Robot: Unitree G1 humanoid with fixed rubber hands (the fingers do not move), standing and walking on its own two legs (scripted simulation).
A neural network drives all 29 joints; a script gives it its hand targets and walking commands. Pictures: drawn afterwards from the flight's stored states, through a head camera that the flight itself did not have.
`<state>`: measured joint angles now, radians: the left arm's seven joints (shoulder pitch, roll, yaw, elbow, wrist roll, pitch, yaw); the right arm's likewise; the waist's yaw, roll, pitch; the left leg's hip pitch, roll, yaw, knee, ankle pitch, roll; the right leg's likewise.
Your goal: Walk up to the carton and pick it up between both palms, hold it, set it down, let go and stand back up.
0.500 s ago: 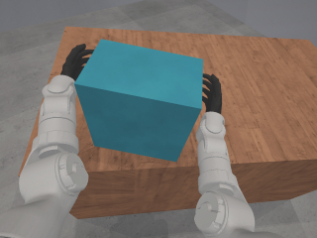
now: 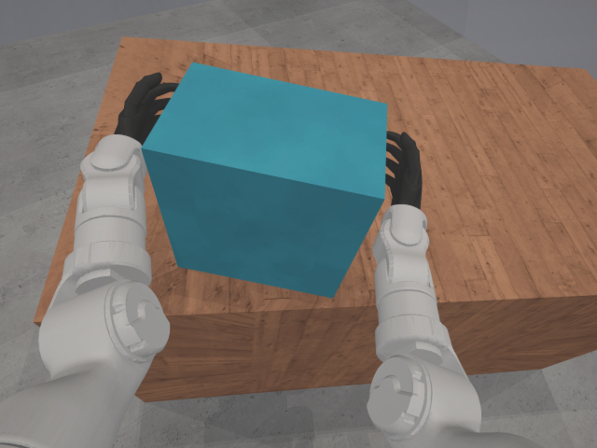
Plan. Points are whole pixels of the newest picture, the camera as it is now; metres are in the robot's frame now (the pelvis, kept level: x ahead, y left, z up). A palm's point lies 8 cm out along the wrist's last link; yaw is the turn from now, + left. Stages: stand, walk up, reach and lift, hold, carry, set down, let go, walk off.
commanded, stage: set down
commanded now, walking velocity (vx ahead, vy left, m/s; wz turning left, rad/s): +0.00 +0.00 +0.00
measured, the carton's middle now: (270, 194) +0.44 +0.00 +0.05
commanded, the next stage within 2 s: none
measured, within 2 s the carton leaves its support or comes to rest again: neither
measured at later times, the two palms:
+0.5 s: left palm (147, 152) +0.48 +0.16 +0.10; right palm (412, 206) +0.40 -0.20 +0.08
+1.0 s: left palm (113, 127) +0.44 +0.18 +0.17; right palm (479, 195) +0.36 -0.24 +0.16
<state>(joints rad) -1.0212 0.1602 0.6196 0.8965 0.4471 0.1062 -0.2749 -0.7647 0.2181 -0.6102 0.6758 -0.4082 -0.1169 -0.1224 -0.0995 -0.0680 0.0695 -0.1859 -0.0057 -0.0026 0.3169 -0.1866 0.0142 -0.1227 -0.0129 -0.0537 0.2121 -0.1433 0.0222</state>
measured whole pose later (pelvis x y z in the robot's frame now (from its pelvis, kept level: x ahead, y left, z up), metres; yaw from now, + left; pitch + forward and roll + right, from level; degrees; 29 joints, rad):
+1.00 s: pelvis -0.06 +0.00 -0.02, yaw -2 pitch +14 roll -1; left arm -1.35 0.51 -0.35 1.65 -0.46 -0.08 -0.10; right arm -1.14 -0.21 0.02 1.24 0.37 0.09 -0.20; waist -0.21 -0.02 -0.19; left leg -0.59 0.01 0.02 0.50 -0.16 0.03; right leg -0.55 0.00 -0.03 0.43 -0.12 0.01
